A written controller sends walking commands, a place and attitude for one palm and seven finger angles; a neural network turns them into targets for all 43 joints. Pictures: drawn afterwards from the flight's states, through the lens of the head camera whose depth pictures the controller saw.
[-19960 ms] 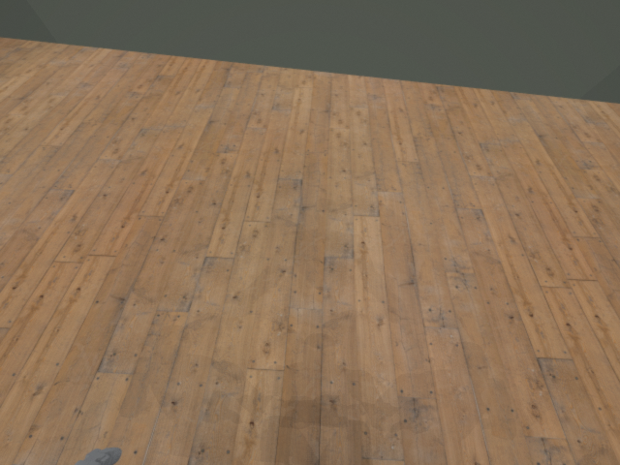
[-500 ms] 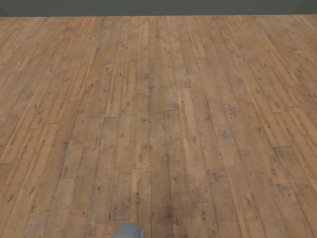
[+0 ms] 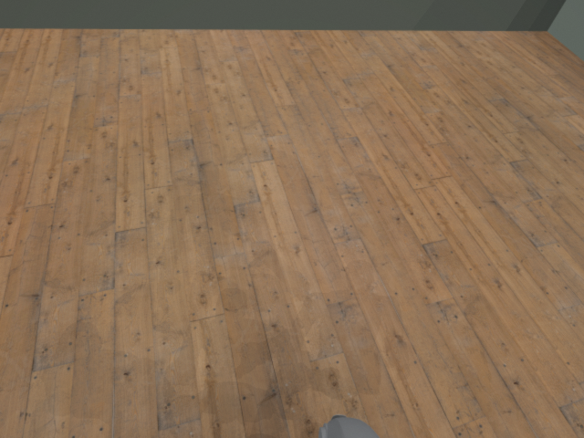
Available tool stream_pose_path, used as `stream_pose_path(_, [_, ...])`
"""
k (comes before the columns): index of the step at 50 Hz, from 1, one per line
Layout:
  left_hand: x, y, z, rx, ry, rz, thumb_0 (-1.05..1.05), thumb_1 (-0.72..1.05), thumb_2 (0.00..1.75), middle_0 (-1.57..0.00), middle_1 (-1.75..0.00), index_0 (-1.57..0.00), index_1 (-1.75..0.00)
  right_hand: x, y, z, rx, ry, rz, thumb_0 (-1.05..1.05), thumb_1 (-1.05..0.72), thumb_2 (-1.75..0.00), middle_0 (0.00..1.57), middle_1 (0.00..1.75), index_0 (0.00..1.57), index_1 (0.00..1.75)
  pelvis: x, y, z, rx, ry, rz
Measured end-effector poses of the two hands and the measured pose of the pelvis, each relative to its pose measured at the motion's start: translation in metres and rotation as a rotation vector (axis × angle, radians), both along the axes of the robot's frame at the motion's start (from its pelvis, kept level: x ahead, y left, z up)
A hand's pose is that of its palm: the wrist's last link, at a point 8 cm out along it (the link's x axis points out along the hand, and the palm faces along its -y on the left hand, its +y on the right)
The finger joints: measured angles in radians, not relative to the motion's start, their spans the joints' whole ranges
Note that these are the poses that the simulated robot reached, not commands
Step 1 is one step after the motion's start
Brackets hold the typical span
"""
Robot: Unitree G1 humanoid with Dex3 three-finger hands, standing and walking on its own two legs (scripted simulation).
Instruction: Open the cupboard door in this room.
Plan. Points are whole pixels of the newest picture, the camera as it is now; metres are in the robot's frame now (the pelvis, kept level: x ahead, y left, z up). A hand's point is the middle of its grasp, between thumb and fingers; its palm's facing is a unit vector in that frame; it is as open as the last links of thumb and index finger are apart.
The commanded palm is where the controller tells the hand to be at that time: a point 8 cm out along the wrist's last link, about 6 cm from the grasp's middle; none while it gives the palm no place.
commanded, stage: turn or walk to find it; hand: left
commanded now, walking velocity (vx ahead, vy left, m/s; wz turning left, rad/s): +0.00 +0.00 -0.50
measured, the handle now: out of the picture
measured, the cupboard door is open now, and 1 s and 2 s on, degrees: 0 0 0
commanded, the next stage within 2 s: none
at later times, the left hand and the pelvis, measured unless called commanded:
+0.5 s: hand (224, 430) +0.15 +0.11 -0.15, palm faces -0.25 -0.93 -0.27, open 7.4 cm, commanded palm none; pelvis +0.00 -0.05 +0.00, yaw -15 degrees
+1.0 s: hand (205, 408) +0.18 +0.15 -0.17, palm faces -0.42 -0.88 -0.22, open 7.4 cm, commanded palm none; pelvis +0.02 -0.01 +0.00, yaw -30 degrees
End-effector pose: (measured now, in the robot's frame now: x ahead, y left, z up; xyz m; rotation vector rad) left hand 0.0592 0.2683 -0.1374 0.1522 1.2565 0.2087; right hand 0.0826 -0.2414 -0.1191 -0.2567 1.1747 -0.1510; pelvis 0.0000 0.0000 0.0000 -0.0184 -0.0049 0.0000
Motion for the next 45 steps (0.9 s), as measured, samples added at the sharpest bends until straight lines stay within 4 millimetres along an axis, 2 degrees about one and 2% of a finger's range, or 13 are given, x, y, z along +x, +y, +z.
stream_pose_path(4, [0.012, 0.001, 0.004, 0.000, -0.001, -0.044, 0.00, 0.91, 0.90, -0.20, -0.30, -0.20, -0.30, -0.022, 0.003, 0.000, 0.012, 0.029, -0.057, 0.00, -0.91, -0.90, 0.20, 0.30, 0.21, 0.30, 0.001, 0.002, 0.003, -0.007, 0.001, -0.045])
stream_pose_path(8, [0.031, -0.011, 0.004, 0.001, 0.008, -0.109, 0.00, 0.91, 0.90, -0.20, -0.30, -0.20, -0.30, -0.048, -0.003, -0.006, 0.029, 0.056, -0.134, 0.00, -0.91, -0.90, 0.20, 0.30, 0.21, 0.30, 0.001, -0.003, 0.002, -0.005, 0.000, -0.096])
stream_pose_path(12, [0.060, -0.037, 0.004, 0.005, -0.007, -0.200, 0.01, 0.91, 0.90, -0.20, -0.30, -0.20, -0.30, -0.079, -0.018, -0.018, 0.050, 0.097, -0.221, 0.00, -0.91, -0.90, 0.20, 0.30, 0.21, 0.30, 0.000, -0.015, -0.003, 0.003, 0.001, -0.150])
stream_pose_path(16, [0.091, -0.071, 0.003, 0.028, -0.075, -0.292, 0.01, 0.91, 0.90, -0.20, -0.30, -0.20, -0.30, -0.110, -0.042, -0.040, 0.072, 0.141, -0.300, 0.00, -0.91, -0.90, 0.20, 0.30, 0.21, 0.30, 0.000, -0.036, -0.017, 0.020, 0.002, -0.196])
stream_pose_path(19, [0.100, -0.092, 0.009, 0.037, -0.115, -0.317, 0.00, 0.91, 0.90, -0.20, -0.30, -0.20, -0.30, -0.124, -0.058, -0.046, 0.065, 0.184, -0.334, 0.00, -0.91, -0.90, 0.20, 0.30, 0.21, 0.30, -0.003, -0.044, -0.017, 0.018, -0.009, -0.210])
stream_pose_path(22, [0.099, -0.104, 0.015, 0.038, -0.103, -0.333, 0.00, 0.91, 0.90, -0.20, -0.30, -0.20, -0.30, -0.122, -0.069, -0.040, 0.058, 0.172, -0.350, 0.00, -0.91, -0.90, 0.20, 0.30, 0.20, 0.30, -0.004, -0.049, -0.009, 0.032, -0.012, -0.241])
stream_pose_path(26, [0.094, -0.112, 0.018, 0.031, -0.073, -0.361, 0.00, 0.90, 0.90, -0.20, -0.30, -0.20, -0.30, -0.111, -0.078, -0.029, 0.052, 0.110, -0.363, 0.00, -0.91, -0.90, 0.19, 0.30, 0.20, 0.30, -0.004, -0.053, -0.003, 0.043, -0.009, -0.277])
stream_pose_path(32, [0.089, -0.107, 0.013, 0.015, -0.035, -0.386, 0.00, 0.90, 0.90, -0.21, -0.30, -0.20, -0.30, -0.090, -0.079, -0.017, 0.030, 0.030, -0.380, 0.00, -0.91, -0.90, 0.19, 0.30, 0.20, 0.30, 0.000, -0.047, -0.001, 0.036, 0.000, -0.333])
stream_pose_path(39, [0.097, -0.077, -0.010, 0.000, 0.011, -0.399, 0.00, 0.90, 0.90, -0.21, -0.30, -0.20, -0.30, -0.067, -0.060, -0.006, -0.021, -0.055, -0.398, 0.00, -0.91, -0.90, 0.19, 0.30, 0.20, 0.30, 0.011, -0.025, -0.010, 0.007, 0.017, -0.398])
stream_pose_path(41, [0.103, -0.069, -0.015, -0.002, 0.023, -0.409, 0.00, 0.90, 0.90, -0.20, -0.30, -0.20, -0.30, -0.068, -0.051, -0.003, -0.030, -0.064, -0.406, 0.00, -0.91, -0.90, 0.20, 0.30, 0.20, 0.30, 0.012, -0.019, -0.011, 0.013, 0.009, -0.426])
stream_pose_path(45, [0.117, -0.063, -0.010, -0.001, 0.036, -0.457, 0.01, 0.91, 0.90, -0.20, -0.30, -0.20, -0.30, -0.083, -0.034, 0.005, -0.025, -0.052, -0.442, 0.00, -0.91, -0.90, 0.20, 0.30, 0.20, 0.30, 0.015, -0.013, -0.003, -0.005, 0.004, -0.474])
